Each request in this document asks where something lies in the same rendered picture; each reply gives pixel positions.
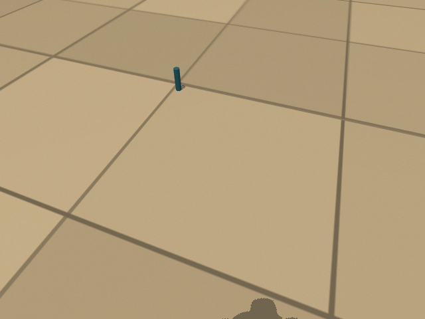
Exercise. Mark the can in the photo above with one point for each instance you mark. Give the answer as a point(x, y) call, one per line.
point(177, 78)

